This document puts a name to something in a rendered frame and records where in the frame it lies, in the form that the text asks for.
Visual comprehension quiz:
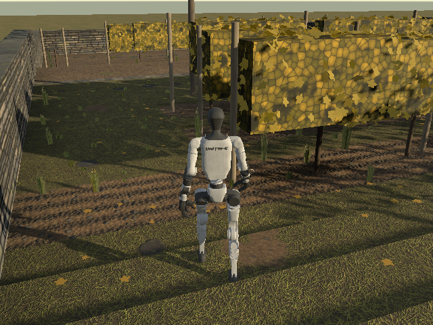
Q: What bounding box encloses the robot right forearm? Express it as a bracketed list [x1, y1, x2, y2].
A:
[240, 161, 250, 183]

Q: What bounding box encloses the right robot hand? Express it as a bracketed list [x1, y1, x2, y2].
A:
[233, 179, 250, 192]

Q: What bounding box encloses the right robot upper arm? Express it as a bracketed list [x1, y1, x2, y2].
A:
[230, 136, 248, 171]

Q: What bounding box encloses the robot left forearm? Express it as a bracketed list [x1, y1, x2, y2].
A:
[179, 166, 193, 201]

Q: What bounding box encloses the robot right thigh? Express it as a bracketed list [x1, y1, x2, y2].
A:
[227, 189, 241, 241]

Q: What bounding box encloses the left robot upper arm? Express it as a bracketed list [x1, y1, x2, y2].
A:
[187, 137, 202, 176]

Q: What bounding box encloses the left robot hand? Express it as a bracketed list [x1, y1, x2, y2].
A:
[179, 200, 195, 218]

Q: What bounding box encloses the right robot foot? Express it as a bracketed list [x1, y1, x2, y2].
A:
[229, 269, 239, 283]

